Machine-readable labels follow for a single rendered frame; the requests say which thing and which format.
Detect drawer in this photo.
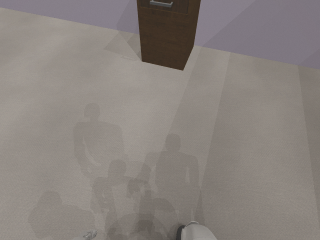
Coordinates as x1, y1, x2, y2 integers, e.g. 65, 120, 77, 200
139, 0, 189, 14

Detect cabinet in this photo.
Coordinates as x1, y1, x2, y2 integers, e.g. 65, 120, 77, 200
136, 0, 201, 71

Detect robot left hand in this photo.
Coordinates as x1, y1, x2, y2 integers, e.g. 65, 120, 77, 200
73, 229, 97, 240

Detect robot right thigh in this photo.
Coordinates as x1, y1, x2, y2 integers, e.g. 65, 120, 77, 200
181, 224, 217, 240

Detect right robot foot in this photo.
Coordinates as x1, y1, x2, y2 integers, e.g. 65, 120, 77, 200
176, 225, 186, 240

